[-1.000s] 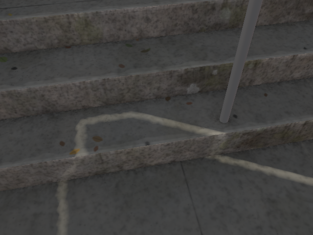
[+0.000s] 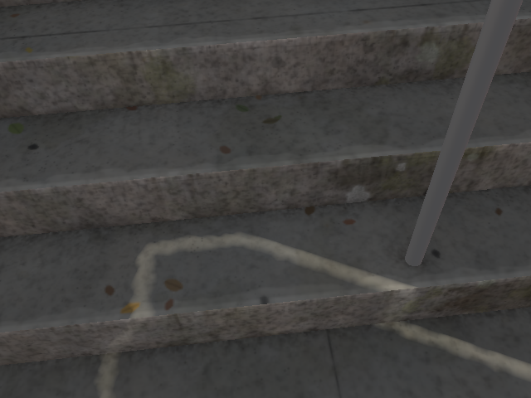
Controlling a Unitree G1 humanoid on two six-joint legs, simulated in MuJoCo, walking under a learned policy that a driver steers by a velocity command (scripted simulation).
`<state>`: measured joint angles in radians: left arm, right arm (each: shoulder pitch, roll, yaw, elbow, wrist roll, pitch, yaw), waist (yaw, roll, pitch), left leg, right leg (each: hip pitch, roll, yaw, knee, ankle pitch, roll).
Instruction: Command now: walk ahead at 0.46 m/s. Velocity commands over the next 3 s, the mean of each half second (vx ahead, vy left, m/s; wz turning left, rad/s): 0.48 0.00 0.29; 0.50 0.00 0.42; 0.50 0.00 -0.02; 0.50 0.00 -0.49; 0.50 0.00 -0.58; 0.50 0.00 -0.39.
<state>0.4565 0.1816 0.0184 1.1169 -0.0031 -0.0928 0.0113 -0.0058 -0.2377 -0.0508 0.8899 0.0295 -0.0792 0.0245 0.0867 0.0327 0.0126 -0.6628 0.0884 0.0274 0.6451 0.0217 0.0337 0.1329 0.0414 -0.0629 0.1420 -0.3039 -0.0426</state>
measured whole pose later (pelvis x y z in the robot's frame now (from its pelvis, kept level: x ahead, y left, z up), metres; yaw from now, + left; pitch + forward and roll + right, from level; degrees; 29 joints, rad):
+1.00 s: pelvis +0.48 +0.13 +0.00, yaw +24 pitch +4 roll -1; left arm 0.55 0.18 0.04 1.04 0.05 -0.14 0.03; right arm 0.00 -0.17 -0.04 0.62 -0.05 0.02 -0.03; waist 0.08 0.04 -0.01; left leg -1.15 0.01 -0.08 1.95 -0.57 0.07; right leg -0.03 -0.10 -0.20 0.26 -0.29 0.05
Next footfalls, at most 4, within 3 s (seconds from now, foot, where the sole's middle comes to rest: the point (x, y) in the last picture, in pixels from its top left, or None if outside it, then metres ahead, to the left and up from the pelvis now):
0.12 left None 0.27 0.13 -0.77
0.56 right None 0.48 -0.04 -0.77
1.14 left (138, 282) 0.68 0.43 -0.60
1.84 right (150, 153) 0.95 0.42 -0.43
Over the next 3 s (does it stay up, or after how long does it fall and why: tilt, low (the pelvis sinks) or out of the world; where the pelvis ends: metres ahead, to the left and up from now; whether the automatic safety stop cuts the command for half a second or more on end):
stays up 1.37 0.61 0.59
